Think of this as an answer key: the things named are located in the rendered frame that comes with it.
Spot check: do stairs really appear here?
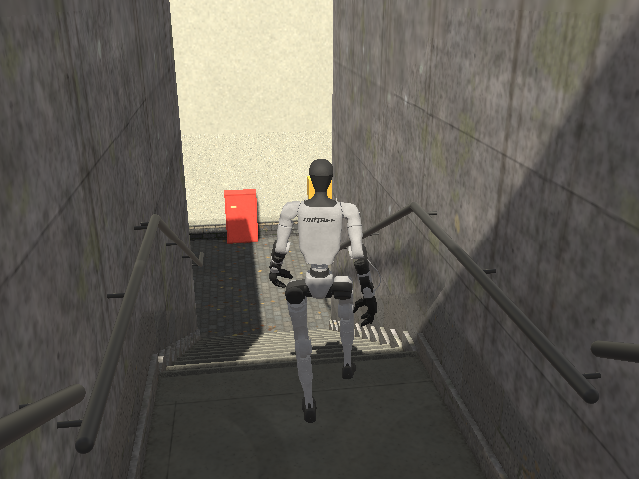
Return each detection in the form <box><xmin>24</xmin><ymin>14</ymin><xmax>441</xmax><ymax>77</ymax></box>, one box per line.
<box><xmin>166</xmin><ymin>329</ymin><xmax>404</xmax><ymax>371</ymax></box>

